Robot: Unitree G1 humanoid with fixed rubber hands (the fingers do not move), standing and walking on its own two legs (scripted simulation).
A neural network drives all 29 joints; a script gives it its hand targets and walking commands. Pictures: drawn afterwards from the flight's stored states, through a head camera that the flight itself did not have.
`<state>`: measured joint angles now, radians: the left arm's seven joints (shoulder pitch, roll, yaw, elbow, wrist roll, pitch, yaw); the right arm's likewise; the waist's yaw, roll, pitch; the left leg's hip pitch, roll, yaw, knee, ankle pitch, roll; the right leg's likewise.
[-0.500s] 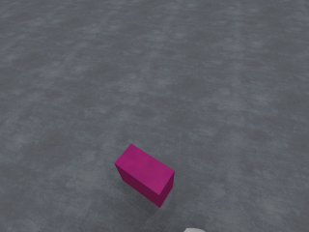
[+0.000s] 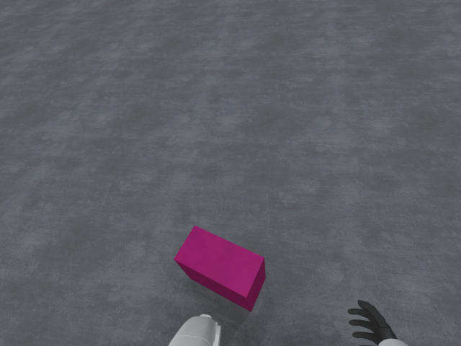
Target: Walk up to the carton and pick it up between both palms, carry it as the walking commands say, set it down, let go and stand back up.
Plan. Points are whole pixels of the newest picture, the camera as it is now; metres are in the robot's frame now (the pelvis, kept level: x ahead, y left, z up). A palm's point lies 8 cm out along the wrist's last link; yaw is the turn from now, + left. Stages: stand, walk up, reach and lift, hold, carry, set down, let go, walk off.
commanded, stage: walk up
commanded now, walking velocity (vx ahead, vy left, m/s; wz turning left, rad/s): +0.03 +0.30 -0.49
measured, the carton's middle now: (223, 269) +0.42 +0.16 -0.66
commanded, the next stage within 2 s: none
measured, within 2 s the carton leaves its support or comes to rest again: neither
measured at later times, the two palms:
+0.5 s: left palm (64, 286) +0.22 +0.42 -0.14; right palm out of the picture +0.04 -0.08 -0.14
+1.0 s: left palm (27, 285) +0.22 +0.53 -0.16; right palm out of the picture +0.07 +0.05 -0.13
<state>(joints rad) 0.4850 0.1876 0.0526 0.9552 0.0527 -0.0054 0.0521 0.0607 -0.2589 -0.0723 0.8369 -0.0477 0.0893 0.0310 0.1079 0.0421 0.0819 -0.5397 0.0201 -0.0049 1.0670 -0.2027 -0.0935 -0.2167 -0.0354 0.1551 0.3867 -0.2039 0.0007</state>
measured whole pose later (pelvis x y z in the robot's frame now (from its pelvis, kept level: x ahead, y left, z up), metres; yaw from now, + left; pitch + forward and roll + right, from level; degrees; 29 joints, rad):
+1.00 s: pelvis +0.09 +0.30 -0.02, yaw -19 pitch -2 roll -2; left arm 0.22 0.26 0.06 0.97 0.02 0.05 0.00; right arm 0.24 -0.19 -0.05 0.89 -0.04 0.01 -0.02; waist 0.01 -0.03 0.05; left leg -0.23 0.11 0.08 0.53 -0.26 -0.03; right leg -0.38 0.00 0.01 0.96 -0.50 0.04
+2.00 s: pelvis +0.07 +0.27 -0.02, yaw -21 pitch -1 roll +1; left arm 0.25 0.21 0.04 1.01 0.03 0.03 0.03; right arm 0.25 -0.22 -0.06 1.02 -0.03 0.07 -0.03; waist -0.01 0.03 0.05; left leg -0.31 0.06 0.02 0.74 -0.47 -0.03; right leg -0.25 -0.02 -0.06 0.55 -0.27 -0.02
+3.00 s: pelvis +0.08 +0.29 -0.01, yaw -21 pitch -1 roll -1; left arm 0.28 0.15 0.00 1.14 0.01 -0.01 0.04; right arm 0.34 -0.13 -0.01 1.12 -0.01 -0.03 -0.04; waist -0.01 -0.01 0.04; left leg -0.07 -0.01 0.04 0.37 -0.27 0.03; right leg -0.16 -0.02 -0.05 0.36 -0.17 0.01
